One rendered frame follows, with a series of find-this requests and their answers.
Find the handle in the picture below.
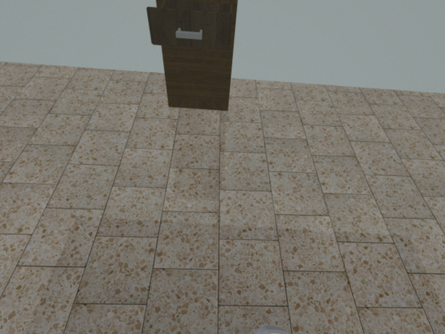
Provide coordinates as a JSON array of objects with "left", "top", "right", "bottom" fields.
[{"left": 176, "top": 28, "right": 202, "bottom": 40}]

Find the drawer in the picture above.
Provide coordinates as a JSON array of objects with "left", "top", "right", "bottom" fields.
[{"left": 147, "top": 0, "right": 233, "bottom": 50}]

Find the cabinet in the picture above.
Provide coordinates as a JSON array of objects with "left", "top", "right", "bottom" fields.
[{"left": 156, "top": 0, "right": 238, "bottom": 111}]

